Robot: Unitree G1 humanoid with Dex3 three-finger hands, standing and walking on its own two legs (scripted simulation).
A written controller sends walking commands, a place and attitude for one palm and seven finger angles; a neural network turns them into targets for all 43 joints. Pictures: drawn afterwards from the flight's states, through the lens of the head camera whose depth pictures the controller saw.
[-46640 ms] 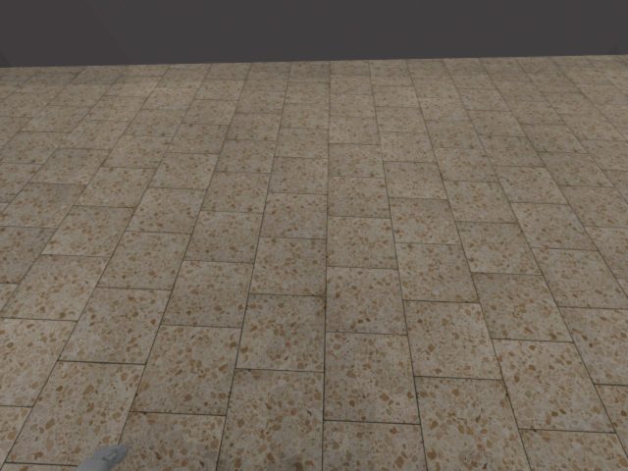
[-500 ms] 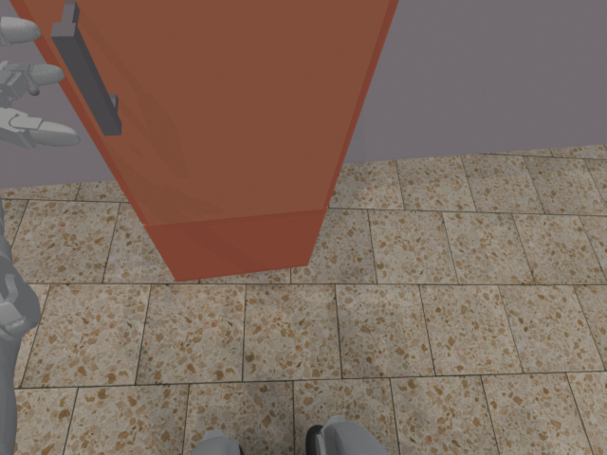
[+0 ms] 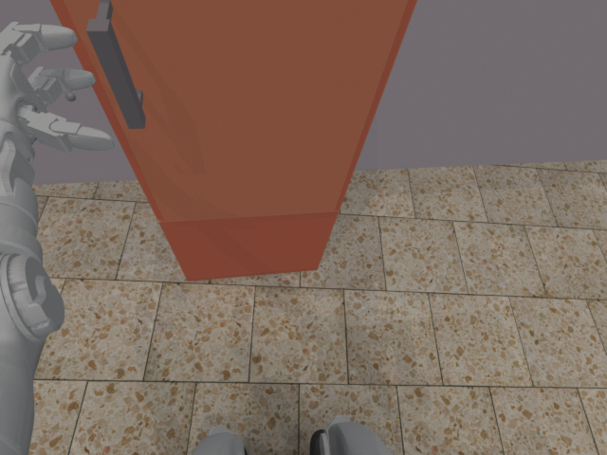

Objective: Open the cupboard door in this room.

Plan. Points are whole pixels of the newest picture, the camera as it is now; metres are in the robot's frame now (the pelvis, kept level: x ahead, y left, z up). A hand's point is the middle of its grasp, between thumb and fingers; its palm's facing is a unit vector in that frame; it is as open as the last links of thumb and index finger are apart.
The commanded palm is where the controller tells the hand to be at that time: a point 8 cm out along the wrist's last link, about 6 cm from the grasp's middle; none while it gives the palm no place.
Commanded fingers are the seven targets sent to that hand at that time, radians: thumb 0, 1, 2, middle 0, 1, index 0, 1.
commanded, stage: move the hooked fingers beside the handle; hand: left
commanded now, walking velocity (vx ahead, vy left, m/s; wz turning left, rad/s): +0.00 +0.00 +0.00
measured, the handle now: (122, 69) +0.57 +0.17 +0.13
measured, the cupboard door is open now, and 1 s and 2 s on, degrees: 0 0 0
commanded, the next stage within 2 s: slide the fingers in behind the handle in 0.26 s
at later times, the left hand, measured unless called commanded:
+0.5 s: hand (70, 84) +0.54 +0.23 +0.13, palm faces +0.01 -1.00 -0.01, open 13.7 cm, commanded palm +0.53 +0.26 +0.12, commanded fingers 0.00 -0.50 0.30 -0.30 -1.20 -0.30 -1.20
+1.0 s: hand (80, 87) +0.54 +0.22 +0.12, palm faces +0.06 -1.00 -0.01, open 13.8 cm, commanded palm +0.53 +0.23 +0.12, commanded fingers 0.00 -0.50 0.30 -0.30 -1.20 -0.30 -1.20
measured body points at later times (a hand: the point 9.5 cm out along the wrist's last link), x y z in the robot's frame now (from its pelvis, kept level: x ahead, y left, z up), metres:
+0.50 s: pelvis +0.00 -0.01 +0.00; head +0.14 +0.02 +0.43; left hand +0.54 +0.28 +0.13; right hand -0.07 -0.27 -0.09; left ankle +0.00 +0.10 -0.70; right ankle +0.00 -0.13 -0.70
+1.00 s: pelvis +0.00 +0.00 +0.00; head +0.14 +0.03 +0.42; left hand +0.54 +0.27 +0.13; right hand -0.02 -0.26 -0.11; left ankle +0.00 +0.10 -0.70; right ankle +0.00 -0.13 -0.70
